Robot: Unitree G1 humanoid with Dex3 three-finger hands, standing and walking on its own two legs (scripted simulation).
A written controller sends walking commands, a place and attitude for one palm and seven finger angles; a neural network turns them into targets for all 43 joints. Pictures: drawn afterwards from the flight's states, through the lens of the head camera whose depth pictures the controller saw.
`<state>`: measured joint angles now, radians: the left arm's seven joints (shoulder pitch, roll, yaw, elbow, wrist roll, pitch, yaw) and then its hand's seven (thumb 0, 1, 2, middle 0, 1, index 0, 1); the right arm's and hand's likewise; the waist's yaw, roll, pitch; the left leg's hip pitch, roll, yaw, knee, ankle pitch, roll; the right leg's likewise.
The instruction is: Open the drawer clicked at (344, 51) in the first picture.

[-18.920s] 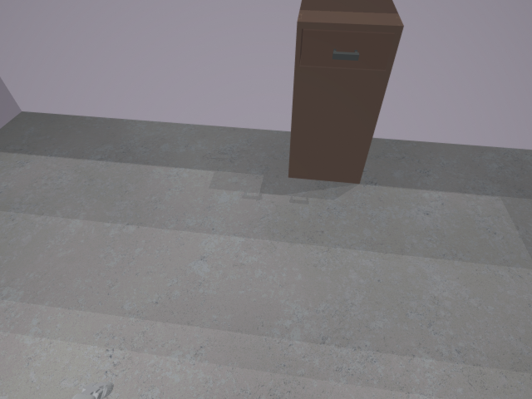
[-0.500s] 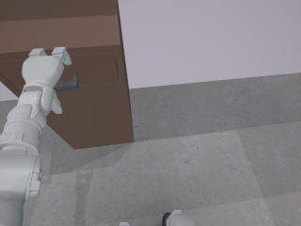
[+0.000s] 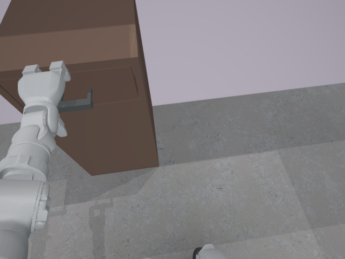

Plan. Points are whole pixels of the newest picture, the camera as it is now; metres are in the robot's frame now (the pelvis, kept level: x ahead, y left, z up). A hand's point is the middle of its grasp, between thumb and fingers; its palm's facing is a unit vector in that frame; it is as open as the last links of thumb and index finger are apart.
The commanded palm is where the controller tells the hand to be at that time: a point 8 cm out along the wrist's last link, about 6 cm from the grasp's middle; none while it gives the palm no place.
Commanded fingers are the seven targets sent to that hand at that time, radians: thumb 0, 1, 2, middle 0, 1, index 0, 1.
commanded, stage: move the hooked fingers above the handle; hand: left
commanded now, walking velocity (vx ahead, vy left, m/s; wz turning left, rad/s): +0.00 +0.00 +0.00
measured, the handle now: (74, 99) +0.55 +0.27 -0.02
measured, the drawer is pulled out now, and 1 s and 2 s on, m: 0.00 0.00 0.00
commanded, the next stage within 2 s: none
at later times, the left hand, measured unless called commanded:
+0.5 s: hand (53, 109) +0.47 +0.28 +0.04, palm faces -0.16 +0.04 -0.99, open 13.8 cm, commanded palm +0.46 +0.26 +0.09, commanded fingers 0.00 -0.50 0.30 -0.30 -1.20 -0.30 -1.20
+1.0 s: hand (63, 114) +0.46 +0.26 +0.03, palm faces -0.20 -0.02 -0.98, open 13.7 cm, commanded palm +0.46 +0.26 +0.09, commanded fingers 0.00 -0.50 0.30 -0.30 -1.20 -0.30 -1.20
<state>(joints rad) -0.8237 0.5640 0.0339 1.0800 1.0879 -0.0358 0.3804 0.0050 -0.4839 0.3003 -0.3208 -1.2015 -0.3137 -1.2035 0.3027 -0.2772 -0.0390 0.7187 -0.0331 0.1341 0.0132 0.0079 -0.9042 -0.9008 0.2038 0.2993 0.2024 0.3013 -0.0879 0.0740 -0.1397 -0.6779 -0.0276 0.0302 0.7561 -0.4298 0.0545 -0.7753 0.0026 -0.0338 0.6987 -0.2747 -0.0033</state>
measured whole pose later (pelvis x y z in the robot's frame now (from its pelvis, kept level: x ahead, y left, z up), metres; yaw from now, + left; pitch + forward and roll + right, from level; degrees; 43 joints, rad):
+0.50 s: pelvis +0.00 -0.01 +0.00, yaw +0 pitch +20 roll -1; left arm -0.86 0.61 -0.01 1.16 1.04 0.02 0.25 0.00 -0.48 0.30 -0.32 -1.20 -0.31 -1.20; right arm 0.31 -0.29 -0.03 0.71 -0.01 0.13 -0.02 0.01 -0.91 -0.90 0.20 0.30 0.20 0.30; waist -0.09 0.07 -0.12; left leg -0.66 -0.02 0.03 0.72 -0.41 0.05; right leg -0.77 0.01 -0.03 0.67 -0.26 -0.01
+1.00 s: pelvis +0.00 +0.00 +0.01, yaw +0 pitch +19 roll -1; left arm -0.79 0.56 -0.03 1.08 1.04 -0.08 0.18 0.00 -0.48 0.30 -0.32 -1.20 -0.32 -1.22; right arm 0.33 -0.26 -0.03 0.70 0.00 0.12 -0.03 0.01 -0.90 -0.90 0.21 0.30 0.20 0.30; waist -0.09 0.07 -0.13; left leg -0.63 -0.03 0.03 0.71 -0.41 0.06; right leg -0.73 0.00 -0.04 0.65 -0.26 0.00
